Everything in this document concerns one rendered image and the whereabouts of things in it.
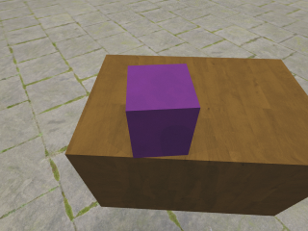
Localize carton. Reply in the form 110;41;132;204
125;64;200;159

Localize pedestal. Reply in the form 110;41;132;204
65;54;308;217

